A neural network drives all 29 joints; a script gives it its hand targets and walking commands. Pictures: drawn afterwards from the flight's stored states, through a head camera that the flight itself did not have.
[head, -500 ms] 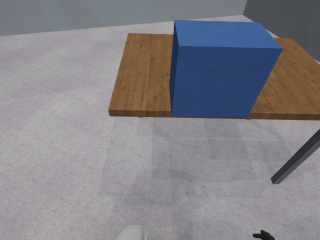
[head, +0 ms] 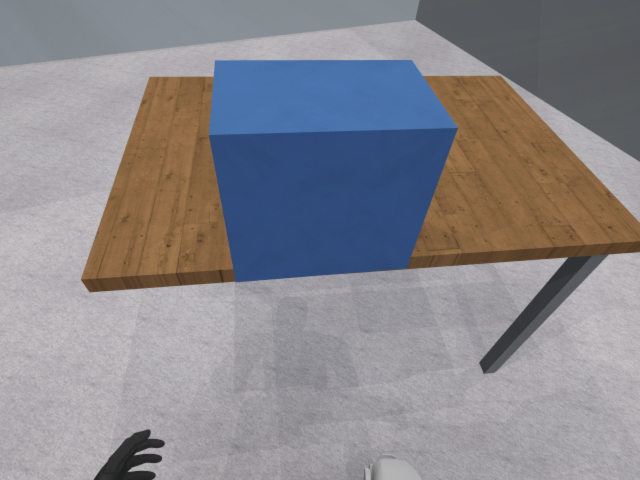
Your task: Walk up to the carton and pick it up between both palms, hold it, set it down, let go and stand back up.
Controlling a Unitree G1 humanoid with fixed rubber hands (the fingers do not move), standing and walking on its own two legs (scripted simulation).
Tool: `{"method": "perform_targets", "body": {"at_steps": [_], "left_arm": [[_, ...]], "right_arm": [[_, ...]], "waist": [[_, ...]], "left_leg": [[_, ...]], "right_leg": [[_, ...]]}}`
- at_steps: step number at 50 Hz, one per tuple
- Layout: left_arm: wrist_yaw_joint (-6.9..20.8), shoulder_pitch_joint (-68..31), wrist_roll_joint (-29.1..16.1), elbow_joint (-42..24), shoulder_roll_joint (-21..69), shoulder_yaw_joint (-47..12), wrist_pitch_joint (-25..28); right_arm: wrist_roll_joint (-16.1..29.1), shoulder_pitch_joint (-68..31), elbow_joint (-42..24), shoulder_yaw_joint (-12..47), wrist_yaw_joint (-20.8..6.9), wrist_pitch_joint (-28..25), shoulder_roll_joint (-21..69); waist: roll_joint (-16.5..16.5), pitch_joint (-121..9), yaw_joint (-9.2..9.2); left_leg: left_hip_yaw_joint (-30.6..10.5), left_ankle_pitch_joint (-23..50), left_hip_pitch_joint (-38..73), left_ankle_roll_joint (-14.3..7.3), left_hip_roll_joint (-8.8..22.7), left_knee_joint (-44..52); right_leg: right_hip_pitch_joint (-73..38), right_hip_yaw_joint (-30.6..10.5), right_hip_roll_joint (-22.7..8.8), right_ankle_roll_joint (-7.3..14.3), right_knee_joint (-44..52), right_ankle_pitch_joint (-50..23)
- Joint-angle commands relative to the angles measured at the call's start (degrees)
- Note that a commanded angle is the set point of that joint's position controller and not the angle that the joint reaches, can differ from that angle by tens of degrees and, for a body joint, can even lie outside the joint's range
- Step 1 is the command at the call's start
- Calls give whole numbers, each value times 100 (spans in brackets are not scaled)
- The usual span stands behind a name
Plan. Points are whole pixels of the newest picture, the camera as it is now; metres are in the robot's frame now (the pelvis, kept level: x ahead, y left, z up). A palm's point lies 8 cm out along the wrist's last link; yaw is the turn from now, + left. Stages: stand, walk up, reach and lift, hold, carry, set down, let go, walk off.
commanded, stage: walk up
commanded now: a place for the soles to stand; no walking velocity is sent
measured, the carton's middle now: (320, 175) +0.54 +0.00 +0.09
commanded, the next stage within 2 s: none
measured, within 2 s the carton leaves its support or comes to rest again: neither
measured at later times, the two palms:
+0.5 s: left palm out of the picture +0.14 +0.18 -0.12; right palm (537, 377) +0.29 -0.33 -0.07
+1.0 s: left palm (186, 450) +0.18 +0.16 -0.05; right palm (559, 383) +0.28 -0.36 -0.07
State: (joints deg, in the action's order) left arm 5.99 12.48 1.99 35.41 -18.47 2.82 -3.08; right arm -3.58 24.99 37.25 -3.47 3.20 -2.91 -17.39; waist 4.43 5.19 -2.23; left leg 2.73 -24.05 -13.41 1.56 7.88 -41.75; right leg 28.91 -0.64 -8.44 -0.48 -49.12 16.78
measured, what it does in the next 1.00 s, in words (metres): steps to the right: right foot, then left foot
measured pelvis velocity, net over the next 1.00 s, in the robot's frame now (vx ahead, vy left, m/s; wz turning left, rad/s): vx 0.10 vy -0.12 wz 0.20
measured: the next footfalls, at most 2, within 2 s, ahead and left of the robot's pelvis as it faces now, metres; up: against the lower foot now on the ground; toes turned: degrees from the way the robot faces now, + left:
right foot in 0.02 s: +0.16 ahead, -0.20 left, +0.00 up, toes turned +11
left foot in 0.38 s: +0.18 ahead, +0.03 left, +0.00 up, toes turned +3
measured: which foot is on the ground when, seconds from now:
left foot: down 0.00-0.04, up 0.06-0.36, down 0.38-1.00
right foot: up 0.00-0.00, down 0.02-1.00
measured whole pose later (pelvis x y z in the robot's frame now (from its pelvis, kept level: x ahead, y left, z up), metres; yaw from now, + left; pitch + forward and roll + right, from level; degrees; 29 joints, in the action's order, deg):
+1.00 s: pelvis +0.10 -0.12 +0.02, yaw +11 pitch -4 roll +0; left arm -0.1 14.9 -0.1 32.5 -17.9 0.3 -0.5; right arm -0.4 12.6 38.2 -1.4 -1.5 1.8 -17.1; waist -0.3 4.0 -0.4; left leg -4.0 -12.7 -18.1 1.6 -0.8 -34.7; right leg 11.5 4.1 -2.0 0.4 -37.0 21.7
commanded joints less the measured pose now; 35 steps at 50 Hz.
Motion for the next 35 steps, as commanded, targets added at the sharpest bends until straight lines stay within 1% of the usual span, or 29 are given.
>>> {"method": "perform_targets", "body": {"at_steps": [1, 2, 3, 4, 5, 6, 7, 8, 9, 11, 12, 13, 15, 16, 18, 19, 20, 21, 22, 23, 25, 26, 28, 29, 30, 31, 32, 33, 35], "left_arm": [[-129, 1364, 1, -26, -671, 302, 248], [-180, 1622, 43, 71, -970, 365, 308], [-242, 1639, 44, -119, -1495, 417, 320], [-332, 1259, -42, -241, -1692, 431, 248], [-406, 820, -139, -387, -1601, 455, 195], [-454, 679, -163, -476, -1369, 412, 160], [-461, 448, -175, -434, -1201, 337, 132], [-484, 424, -118, -441, -1057, 226, 169], [-473, 397, -25, -386, -906, 185, 195], [-540, 430, -12, -389, -705, 90, 249], [-614, 576, 2, -360, -820, 81, 307], [-636, 625, 75, -281, -727, 46, 308], [-697, 614, 24, -306, -819, 37, 361], [-716, 517, -20, -326, -923, 23, 347], [-656, 459, -156, -282, -834, -12, 301], [-661, 533, -163, -334, -859, -87, 318], [-629, 616, -250, -340, -661, -100, 307], [-632, 810, -299, -424, -408, -185, 279], [-691, 770, -243, -415, -618, -85, 105], [-709, 587, -180, -465, -639, -36, -4], [-677, 688, -261, -495, -629, -44, 64], [-689, 782, -221, -449, -499, -36, 106], [-663, 981, -275, -445, -414, -49, 201], [-683, 1150, -247, -318, -293, -58, 314], [-687, 1006, -128, -405, -568, -14, 390], [-695, 781, -67, -520, -903, 42, 444], [-707, 377, -122, -502, -1024, 141, 402], [-695, 55, -110, -532, -1058, 179, 390], [-651, 116, -223, -672, -829, 59, 409]], "right_arm": [[-22, -470, -601, -253, -35, -39, -1076], [17, -95, -568, -154, -37, -38, -754], [132, -103, -800, 31, -94, -11, -284], [268, -204, -921, -82, 9, 131, -301], [241, -321, -948, -137, 95, 196, -556], [243, -467, -900, -152, 62, 193, -754], [268, -412, -840, -219, 44, 179, -801], [198, -127, -714, -149, 18, 175, -647], [179, -145, -694, -183, 6, 188, -531], [190, -138, -721, -194, -10, 182, -516], [210, -441, -805, -208, -39, 189, -561], [180, -554, -816, -166, -84, 175, -389], [196, -557, -685, -100, -160, 164, -292], [288, -597, -735, -83, -164, 180, -256], [266, -613, -614, -83, -179, 115, -197], [309, -550, -723, -150, -188, 93, -416], [304, -675, -709, -308, -183, 102, -836], [300, -889, -811, -302, -158, 123, -1002], [368, -803, -715, -249, -121, 224, -969], [334, -749, -597, -203, -125, 236, -941], [363, -1331, -813, -177, -126, 332, -895], [338, -1600, -768, -150, -136, 365, -815], [302, -1765, -794, -82, -175, 395, -705], [295, -1899, -776, -62, -211, 446, -722], [391, -1836, -808, 31, -257, 418, -558], [348, -1536, -770, 115, -327, 433, -228], [363, -1493, -725, -18, -318, 484, -440], [348, -1567, -665, 29, -325, 503, -474], [296, -1479, -572, -44, -364, 410, -714]], "waist": [[-585, -315, 916], [796, -776, 989], [2041, -646, 1033], [1821, -603, 867], [1367, -371, 795], [890, -234, 792], [702, 52, 654], [659, 132, 440], [581, 160, 471], [756, 53, 395], [651, 126, 461], [522, -80, 536], [260, -347, 405], [205, -446, 304], [244, -542, 89], [20, -700, -71], [-475, -924, 47], [-1209, -997, 68], [-1208, -829, 18], [-1490, -1039, -37], [-1644, -800, 118], [-1665, -604, 243], [-1328, -820, 451], [-1147, -960, 511], [-754, -1062, 465], [116, -1166, 271], [-30, -734, 156], [46, -352, 94], [-335, -217, 133]], "left_leg": [[-336, 563, -1818, -898, 329, 50], [-91, 720, -1687, -701, -107, -1567], [73, -962, -2254, -356, -899, -2908], [-845, -1606, -2586, -293, -1125, -3509], [-1131, -1350, -2777, -365, -931, -3824], [-1027, -894, -2790, -351, -859, -3917], [-930, -683, -2808, -304, -715, -3840], [-984, -508, -2548, -300, -630, -3478], [-796, -516, -2297, -211, -614, -3435], [-854, -482, -1993, -82, -666, -2859], [-919, -433, -1842, -76, -763, -2464], [-760, -459, -1917, -89, -651, -1997], [-659, -218, -1344, -102, -653, -1109], [-449, 186, -857, -132, -675, -406], [-119, 1564, 327, -294, -859, 681], [-716, 2243, 878, -419, -689, 914], [-1749, 3276, 1079, -727, -108, 725], [-2657, 4496, 830, -1401, 646, 905], [-3166, 4394, 206, -2000, 1241, 1211], [-3393, 3502, 53, -2098, 1187, 1553], [-2640, 2637, -202, -1777, 764, 1568], [-2542, 2328, -665, -1645, 593, 1542], [-1891, 2949, -362, -1215, 51, 975], [-1461, 2896, -316, -931, -101, 651], [-1447, 2371, -855, -594, -267, 338], [-1045, 1580, -1086, -279, -603, -7], [-648, 614, -618, -110, -738, 123], [-658, 945, -286, -120, -686, 224], [-945, 1664, 33, -266, -580, 610]], "right_leg": [[-2763, 546, 590, 141, 980, -339], [-3057, 227, 516, 367, 1396, -102], [-2575, -1940, -760, 867, 2473, -13], [-1989, -3600, -1229, 1347, 3535, 1549], [-1712, -3681, -1479, 1479, 3680, 2514], [-1695, -3319, -1339, 1235, 3557, 2604], [-1489, -2752, -1261, 1219, 3163, 1630], [-1199, -2265, -1106, 1208, 2982, 1273], [-927, -1864, -1147, 1402, 2912, 569], [-918, -1535, -1146, 1490, 2782, -340], [-928, -1532, -1110, 1359, 2600, -991], [-1375, -1255, -1142, 1405, 2413, -1832], [-1539, -988, -1342, 1267, 2107, -3135], [-1442, -653, -1204, 1097, 1896, -3247], [-884, 51, -762, 771, 1560, -3090], [-508, -45, -779, 582, 1195, -3166], [-429, 376, -295, 251, 613, -2718], [-299, 537, 262, -23, -437, -958], [-680, 447, 627, 14, -400, 1645], [-830, 89, 583, -8, -811, 2147], [-710, -12, 583, 15, -622, 1865], [-852, -33, 541, 59, -270, 1376], [-1393, 151, 596, 51, 1313, 603], [-1732, 221, 529, 71, 2013, -359], [-2207, -426, 212, 182, 2142, -715], [-2231, -1391, -441, 419, 2680, -255], [-1343, -1491, -930, 890, 2604, -241], [-914, -1487, -891, 945, 2465, -517], [-703, -832, -400, 547, 2418, -552]]}}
